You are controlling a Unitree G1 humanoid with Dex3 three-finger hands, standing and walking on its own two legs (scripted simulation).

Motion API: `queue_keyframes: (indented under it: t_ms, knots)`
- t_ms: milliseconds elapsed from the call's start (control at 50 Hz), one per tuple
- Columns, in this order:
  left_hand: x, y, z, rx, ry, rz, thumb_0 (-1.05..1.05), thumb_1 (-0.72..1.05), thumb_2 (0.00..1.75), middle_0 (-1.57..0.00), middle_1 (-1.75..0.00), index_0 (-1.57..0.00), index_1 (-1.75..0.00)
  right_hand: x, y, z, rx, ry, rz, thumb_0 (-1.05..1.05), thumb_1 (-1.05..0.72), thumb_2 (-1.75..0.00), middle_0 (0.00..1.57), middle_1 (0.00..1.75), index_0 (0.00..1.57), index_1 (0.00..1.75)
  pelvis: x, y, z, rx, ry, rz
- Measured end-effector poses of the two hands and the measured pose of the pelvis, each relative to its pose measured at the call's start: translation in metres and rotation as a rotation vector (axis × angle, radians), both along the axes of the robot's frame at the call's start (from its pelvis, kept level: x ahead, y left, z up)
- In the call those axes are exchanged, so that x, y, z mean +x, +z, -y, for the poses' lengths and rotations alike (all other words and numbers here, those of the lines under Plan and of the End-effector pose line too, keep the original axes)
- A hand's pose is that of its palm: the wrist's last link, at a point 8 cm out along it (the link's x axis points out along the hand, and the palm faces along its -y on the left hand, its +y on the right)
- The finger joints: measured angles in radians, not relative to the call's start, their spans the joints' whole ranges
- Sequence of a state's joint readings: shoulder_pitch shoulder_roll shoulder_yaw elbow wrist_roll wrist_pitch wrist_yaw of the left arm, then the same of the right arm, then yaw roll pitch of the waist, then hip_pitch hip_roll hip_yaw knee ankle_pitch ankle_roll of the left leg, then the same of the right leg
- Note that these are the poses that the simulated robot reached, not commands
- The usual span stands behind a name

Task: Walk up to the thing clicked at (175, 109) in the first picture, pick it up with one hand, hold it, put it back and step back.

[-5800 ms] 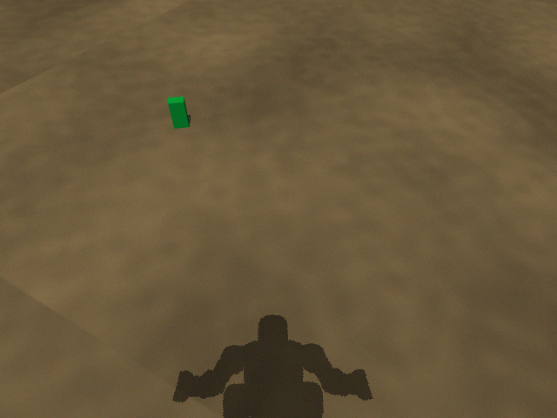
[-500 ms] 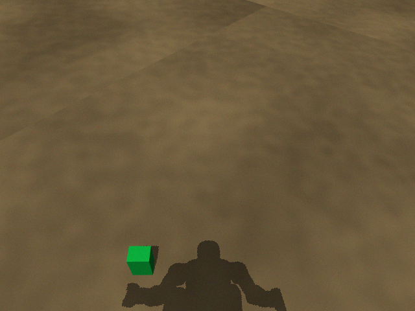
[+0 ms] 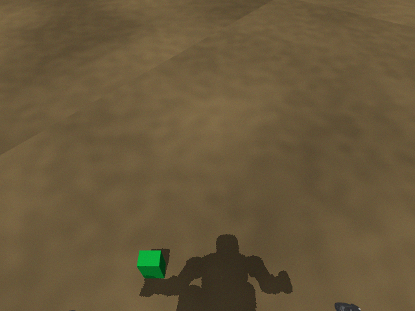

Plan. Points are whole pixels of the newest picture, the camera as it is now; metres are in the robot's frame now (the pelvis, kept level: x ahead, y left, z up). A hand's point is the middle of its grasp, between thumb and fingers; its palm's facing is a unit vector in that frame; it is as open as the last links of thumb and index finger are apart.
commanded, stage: walk up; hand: left
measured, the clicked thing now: (152, 264) +0.41 +0.24 -0.68
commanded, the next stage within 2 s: none
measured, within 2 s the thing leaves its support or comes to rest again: neither
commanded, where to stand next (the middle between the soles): +0.06 +0.00 m, yaw -1 degrees
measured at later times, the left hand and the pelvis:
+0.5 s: hand out of the picture +0.10 +0.25 -0.15, palm faces -0.04 -0.94 -0.33, open 7.4 cm; pelvis +0.00 +0.00 +0.00, yaw -1 degrees
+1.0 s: hand out of the picture +0.11 +0.25 -0.15, palm faces -0.08 -0.93 -0.36, open 7.4 cm; pelvis +0.02 -0.02 +0.00, yaw -2 degrees
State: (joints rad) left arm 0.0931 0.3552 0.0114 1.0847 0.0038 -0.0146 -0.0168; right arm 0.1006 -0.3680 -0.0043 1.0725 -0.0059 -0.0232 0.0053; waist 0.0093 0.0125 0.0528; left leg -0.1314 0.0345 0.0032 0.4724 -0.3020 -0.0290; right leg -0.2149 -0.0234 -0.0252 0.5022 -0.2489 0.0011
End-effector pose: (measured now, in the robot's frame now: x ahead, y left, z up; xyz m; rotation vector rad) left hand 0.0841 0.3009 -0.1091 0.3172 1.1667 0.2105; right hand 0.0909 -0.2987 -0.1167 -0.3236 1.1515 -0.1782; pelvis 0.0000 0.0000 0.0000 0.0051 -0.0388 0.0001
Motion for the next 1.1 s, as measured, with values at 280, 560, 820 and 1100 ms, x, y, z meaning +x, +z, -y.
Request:
queue_keyframes:
  t_ms: [280, 560, 820, 1100]
  knots:
    - [0.015, -0.004, 0.004, -0.025, -0.033, -0.002, 0.01, 0.91, 0.90, -0.20, -0.30, -0.20, -0.30, -0.026, 0.006, 0.007, -0.029, -0.054, -0.055, 0.00, -0.90, -0.90, 0.20, 0.30, 0.21, 0.30, 0.002, 0.003, -0.003, 0.001, -0.013, 0.007]
    - [0.006, -0.002, 0.001, -0.016, -0.028, -0.024, 0.01, 0.91, 0.90, -0.20, -0.30, -0.20, -0.30, -0.036, 0.001, -0.001, -0.007, -0.062, -0.068, 0.00, -0.90, -0.90, 0.20, 0.30, 0.21, 0.30, 0.000, 0.004, -0.005, 0.001, -0.024, 0.013]
    - [0.003, -0.002, 0.001, -0.022, -0.029, -0.031, 0.01, 0.91, 0.90, -0.20, -0.30, -0.20, -0.30, -0.035, 0.003, -0.004, -0.004, -0.065, -0.063, 0.00, -0.90, -0.90, 0.20, 0.30, 0.21, 0.30, 0.001, 0.005, -0.007, 0.001, -0.032, 0.010]
    - [0.040, 0.001, 0.025, 0.059, -0.052, -0.021, 0.01, 0.91, 0.90, -0.20, -0.30, -0.20, -0.30, -0.063, -0.015, 0.063, -0.040, -0.153, -0.186, 0.00, -0.90, -0.90, 0.20, 0.30, 0.21, 0.30, 0.031, -0.010, 0.039, 0.011, -0.043, 0.032]
